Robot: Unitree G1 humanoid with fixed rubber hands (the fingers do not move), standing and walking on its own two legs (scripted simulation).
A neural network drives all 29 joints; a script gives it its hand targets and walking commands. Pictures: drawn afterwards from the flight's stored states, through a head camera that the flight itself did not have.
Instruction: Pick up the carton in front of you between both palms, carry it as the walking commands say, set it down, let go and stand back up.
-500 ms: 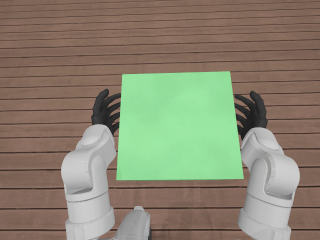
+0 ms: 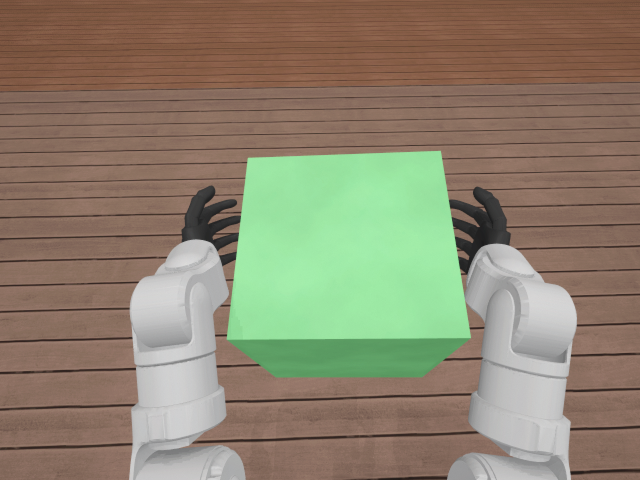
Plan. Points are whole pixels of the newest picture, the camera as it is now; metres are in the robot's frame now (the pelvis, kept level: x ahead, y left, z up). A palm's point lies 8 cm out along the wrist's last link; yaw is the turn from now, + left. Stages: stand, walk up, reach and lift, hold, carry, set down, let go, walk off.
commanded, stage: carry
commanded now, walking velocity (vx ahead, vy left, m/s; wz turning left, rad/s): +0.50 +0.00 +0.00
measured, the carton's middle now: (345, 281) +0.36 +0.00 +0.09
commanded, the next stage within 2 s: none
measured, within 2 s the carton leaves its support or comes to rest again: neither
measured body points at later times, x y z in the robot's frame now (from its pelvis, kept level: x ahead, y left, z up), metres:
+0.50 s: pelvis +0.31 +0.02 +0.04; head +0.34 +0.01 +0.49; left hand +0.68 +0.15 +0.15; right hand +0.65 -0.17 +0.16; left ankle +0.38 +0.10 -0.68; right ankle +0.18 -0.09 -0.58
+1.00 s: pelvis +0.57 -0.04 +0.08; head +0.62 -0.05 +0.53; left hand +0.93 +0.12 +0.20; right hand +0.94 -0.20 +0.20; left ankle +0.59 +0.08 -0.60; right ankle +0.62 -0.12 -0.65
